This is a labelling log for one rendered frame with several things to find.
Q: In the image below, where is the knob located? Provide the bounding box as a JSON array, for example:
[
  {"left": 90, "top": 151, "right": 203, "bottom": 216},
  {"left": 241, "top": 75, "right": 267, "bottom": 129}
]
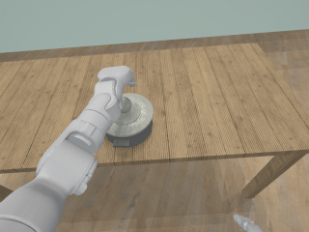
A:
[{"left": 121, "top": 97, "right": 132, "bottom": 113}]

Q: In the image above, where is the left robot hand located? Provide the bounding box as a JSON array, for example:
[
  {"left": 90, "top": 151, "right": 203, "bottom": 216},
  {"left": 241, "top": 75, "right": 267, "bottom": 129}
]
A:
[{"left": 98, "top": 66, "right": 136, "bottom": 110}]

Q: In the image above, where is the table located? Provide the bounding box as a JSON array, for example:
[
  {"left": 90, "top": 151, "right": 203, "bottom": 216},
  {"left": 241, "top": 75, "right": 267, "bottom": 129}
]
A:
[{"left": 0, "top": 43, "right": 309, "bottom": 202}]

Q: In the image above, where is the robot left forearm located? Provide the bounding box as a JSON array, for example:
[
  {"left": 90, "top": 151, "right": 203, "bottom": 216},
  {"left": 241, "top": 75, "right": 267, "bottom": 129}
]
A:
[{"left": 36, "top": 75, "right": 125, "bottom": 176}]

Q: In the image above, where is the right robot hand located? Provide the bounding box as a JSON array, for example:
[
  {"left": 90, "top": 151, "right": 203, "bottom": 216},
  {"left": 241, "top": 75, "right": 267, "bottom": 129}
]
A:
[{"left": 233, "top": 214, "right": 263, "bottom": 232}]

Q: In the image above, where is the lid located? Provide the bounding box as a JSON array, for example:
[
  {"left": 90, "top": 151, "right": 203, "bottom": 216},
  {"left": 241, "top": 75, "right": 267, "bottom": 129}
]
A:
[{"left": 107, "top": 93, "right": 154, "bottom": 137}]

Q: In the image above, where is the left robot upper arm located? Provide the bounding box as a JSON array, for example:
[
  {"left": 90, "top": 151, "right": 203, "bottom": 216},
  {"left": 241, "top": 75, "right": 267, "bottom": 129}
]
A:
[{"left": 0, "top": 139, "right": 98, "bottom": 232}]

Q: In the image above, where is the pot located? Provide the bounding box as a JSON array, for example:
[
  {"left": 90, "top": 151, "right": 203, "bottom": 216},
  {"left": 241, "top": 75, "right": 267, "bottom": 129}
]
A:
[{"left": 106, "top": 120, "right": 153, "bottom": 148}]

